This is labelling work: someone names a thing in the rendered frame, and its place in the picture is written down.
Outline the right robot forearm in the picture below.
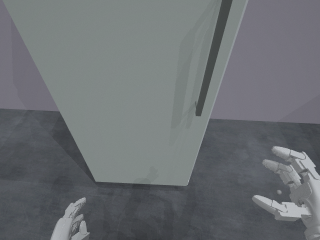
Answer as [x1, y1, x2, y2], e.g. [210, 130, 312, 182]
[304, 224, 320, 240]

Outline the left robot hand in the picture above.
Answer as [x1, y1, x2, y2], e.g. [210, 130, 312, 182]
[50, 197, 90, 240]

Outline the right robot hand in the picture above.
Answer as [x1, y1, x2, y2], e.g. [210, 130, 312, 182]
[252, 146, 320, 228]

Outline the handle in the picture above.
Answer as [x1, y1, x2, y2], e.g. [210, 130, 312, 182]
[195, 0, 233, 117]

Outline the fridge door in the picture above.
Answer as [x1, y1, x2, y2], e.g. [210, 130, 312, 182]
[2, 0, 246, 186]

